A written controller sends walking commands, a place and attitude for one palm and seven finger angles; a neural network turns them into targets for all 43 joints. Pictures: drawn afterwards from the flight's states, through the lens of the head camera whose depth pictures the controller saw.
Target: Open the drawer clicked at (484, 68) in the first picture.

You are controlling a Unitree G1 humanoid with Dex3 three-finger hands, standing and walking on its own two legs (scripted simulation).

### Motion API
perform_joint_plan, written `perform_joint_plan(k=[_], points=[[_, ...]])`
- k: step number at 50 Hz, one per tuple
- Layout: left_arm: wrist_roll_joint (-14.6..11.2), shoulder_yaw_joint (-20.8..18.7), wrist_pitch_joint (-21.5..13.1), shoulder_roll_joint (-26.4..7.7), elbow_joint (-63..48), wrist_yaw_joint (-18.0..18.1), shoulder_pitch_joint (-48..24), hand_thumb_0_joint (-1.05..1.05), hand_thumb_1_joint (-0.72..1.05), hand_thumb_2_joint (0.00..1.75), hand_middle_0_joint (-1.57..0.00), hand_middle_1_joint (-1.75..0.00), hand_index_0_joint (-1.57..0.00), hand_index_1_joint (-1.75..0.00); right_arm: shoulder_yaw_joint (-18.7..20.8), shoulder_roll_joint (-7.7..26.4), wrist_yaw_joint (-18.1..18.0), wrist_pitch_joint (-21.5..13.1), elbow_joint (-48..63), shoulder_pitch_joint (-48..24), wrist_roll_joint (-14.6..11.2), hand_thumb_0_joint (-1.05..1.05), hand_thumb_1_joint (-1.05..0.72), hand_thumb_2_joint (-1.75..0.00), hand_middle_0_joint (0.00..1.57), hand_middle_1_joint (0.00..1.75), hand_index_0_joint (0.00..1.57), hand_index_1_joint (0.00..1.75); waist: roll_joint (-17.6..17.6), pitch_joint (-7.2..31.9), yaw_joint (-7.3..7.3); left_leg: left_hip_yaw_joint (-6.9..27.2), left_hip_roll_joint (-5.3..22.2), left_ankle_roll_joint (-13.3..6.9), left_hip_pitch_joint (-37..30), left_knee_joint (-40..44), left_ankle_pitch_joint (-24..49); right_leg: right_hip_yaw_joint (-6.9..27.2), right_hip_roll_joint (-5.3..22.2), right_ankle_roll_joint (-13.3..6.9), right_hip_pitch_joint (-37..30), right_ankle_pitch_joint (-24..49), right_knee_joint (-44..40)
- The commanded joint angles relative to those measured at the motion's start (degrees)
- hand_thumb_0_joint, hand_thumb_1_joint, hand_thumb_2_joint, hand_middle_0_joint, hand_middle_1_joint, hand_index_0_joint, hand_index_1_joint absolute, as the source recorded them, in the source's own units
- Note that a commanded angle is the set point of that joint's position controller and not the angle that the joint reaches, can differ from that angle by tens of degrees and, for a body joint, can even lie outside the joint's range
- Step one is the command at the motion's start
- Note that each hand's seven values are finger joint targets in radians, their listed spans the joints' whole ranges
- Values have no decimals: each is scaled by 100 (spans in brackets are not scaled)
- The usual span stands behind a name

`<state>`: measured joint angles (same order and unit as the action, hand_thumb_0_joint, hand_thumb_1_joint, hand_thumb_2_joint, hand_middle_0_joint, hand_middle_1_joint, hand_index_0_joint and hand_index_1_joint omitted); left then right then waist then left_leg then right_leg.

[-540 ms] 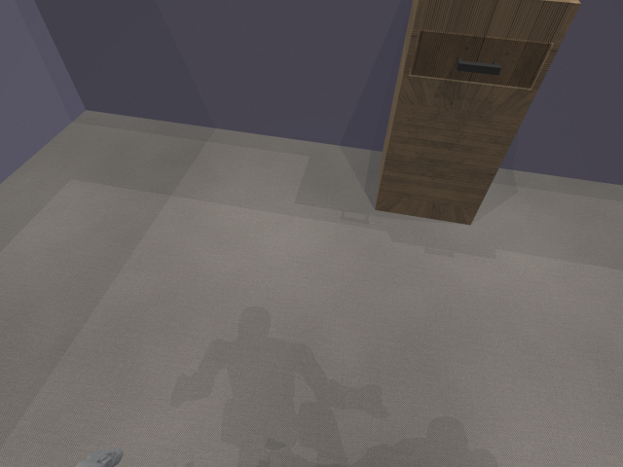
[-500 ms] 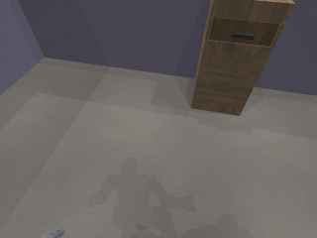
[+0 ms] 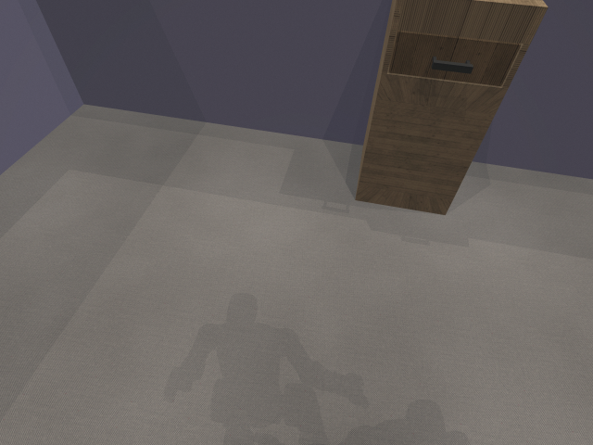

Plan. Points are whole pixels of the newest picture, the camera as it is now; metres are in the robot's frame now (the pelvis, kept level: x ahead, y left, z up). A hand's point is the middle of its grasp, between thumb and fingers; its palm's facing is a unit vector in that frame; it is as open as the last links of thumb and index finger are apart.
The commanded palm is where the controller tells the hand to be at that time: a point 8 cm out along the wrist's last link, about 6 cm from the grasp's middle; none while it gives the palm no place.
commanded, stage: stand and wait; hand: left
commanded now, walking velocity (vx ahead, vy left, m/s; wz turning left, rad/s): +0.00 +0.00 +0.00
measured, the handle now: (451, 63) +1.27 -0.45 -0.05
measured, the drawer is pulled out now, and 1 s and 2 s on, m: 0.00 0.00 0.00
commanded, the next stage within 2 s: look at it before walking up in 0.28 s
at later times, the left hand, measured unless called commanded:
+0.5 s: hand out of the picture +0.07 +0.24 -0.15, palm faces -0.04 -0.94 -0.33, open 7.4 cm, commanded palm none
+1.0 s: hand out of the picture +0.07 +0.24 -0.15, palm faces -0.04 -0.94 -0.34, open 7.4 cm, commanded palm none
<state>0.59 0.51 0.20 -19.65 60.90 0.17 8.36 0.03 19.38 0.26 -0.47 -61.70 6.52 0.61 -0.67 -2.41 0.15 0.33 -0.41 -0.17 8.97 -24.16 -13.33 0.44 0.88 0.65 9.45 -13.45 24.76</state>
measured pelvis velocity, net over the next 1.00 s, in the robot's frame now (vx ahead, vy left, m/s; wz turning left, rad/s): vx -0.01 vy -0.01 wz -0.01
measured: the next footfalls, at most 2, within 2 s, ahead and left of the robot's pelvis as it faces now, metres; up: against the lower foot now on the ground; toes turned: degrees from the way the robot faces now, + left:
left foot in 1.80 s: +0.03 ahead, +0.12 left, +0.00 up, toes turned -22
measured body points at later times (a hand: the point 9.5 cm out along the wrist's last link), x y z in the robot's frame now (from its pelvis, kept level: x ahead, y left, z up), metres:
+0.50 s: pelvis -0.01 +0.00 +0.00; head +0.00 +0.00 +0.45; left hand +0.08 +0.29 -0.13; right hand +0.07 -0.30 -0.13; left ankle +0.00 +0.12 -0.74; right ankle +0.00 -0.13 -0.74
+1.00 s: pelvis -0.01 -0.01 +0.00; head +0.00 -0.01 +0.45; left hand +0.07 +0.29 -0.13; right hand +0.07 -0.30 -0.13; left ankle +0.00 +0.12 -0.74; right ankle +0.00 -0.13 -0.74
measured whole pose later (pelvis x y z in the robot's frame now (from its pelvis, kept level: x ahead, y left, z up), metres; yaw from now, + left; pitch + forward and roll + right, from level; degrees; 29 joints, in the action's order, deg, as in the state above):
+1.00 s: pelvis -0.01 -0.01 +0.00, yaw +0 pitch -2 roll +0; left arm 0.7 0.6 -0.3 -19.7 62.7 0.1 7.8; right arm -0.2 19.5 0.4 -0.8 -63.8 6.2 0.4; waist -0.3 -2.6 0.1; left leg 0.2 0.3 0.5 8.1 -21.0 -11.2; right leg 0.6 0.2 0.1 8.8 -11.4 21.9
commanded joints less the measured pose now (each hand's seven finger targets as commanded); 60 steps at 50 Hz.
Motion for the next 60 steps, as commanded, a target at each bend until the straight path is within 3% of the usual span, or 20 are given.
perform_joint_plan(k=[1, 17, 28, 41, 48, 51, 52, 54, 55, 60], points=[[-13, -253, -164, -1170, -357, 52, -317, 0, 90, 90, -20, -30, -20, -30, 227, 1173, -97, -144, 330, -387, -4, 0, -90, -90, 20, 30, 20, 30, 45, 512, -10, 525, 653, -175, -81, 423, 849, 558, 608, -257, -111, 810, -442], [3, -241, -154, -1178, -249, 41, -335, 0, 90, 90, -20, -30, -20, -30, 214, 1184, -78, -142, 159, -290, -8, 0, -90, -90, 20, 30, 20, 30, 41, 322, -1, 574, 679, -161, 9, 621, 500, 622, 586, -241, 11, 304, -638], [3, -243, -181, -1170, -244, 47, -308, 0, 90, 90, -20, -30, -20, -30, 218, 1195, -82, -151, 157, -301, -17, 0, -90, -90, 20, 30, 20, 30, 84, 478, -11, 532, 711, -145, -172, 562, 836, 609, 592, -250, -43, 741, -591], [10, -238, -168, -1174, -213, 39, -313, 0, 90, 90, -20, -30, -20, -30, 206, 1193, -82, -138, 141, -307, -16, 0, -90, -90, 20, 30, 20, 30, 35, 336, -10, 542, 707, -138, -130, 663, 646, 635, 584, -237, -2, 529, -699], [6, -243, -189, -1178, -192, 45, -266, 0, 90, 90, -20, -30, -20, -30, 210, 1187, -84, -142, 138, -312, -29, 0, -90, -90, 20, 30, 20, 30, 54, 532, -11, 532, 713, -132, -265, 586, 896, 633, 604, -248, -124, 852, -671], [7, -250, -177, -1204, -209, 39, -309, 0, 90, 90, -20, -30, -20, -30, 215, 1211, -98, -140, 136, -320, -16, 0, -90, -90, 20, 30, 20, 30, 66, 444, -20, 447, 743, -113, -297, 582, 912, 672, 584, -262, -45, 995, -644], [8, -257, -142, -1136, -240, 39, -286, 0, 90, 90, -20, -30, -20, -30, 220, 1135, -112, -133, 142, -246, -12, 0, -90, -90, 20, 30, 20, 30, 30, 466, -28, 376, 764, -104, -344, 482, 991, 692, 574, -263, -4, 1193, -549], [4, -199, -5, -649, -241, 62, -19, 0, 90, 90, -20, -30, -20, -30, 151, 605, -137, -52, 146, 31, -2, 0, -90, -90, 20, 30, 20, 30, 2, 465, -50, 170, 783, -24, -320, 242, 992, 764, 546, -213, 186, 1428, -302], [11, -192, 55, -557, -298, 68, 70, 0, 90, 90, -20, -30, -20, -30, 153, 499, -152, 0, 204, 131, -5, 0, -90, -90, 20, 30, 20, 30, -26, 402, -53, 85, 795, 3, -257, 135, 931, 815, 514, -197, 301, 1481, -191], [46, -320, 187, -505, -707, 16, 242, 0, 90, 90, -20, -30, -20, -30, 355, 640, -205, 98, 611, 182, 10, 0, -90, -90, 20, 30, 20, 30, 288, 398, -50, 121, 1147, -165, -180, -53, 653, 774, 193, -178, 974, 1338, 647]])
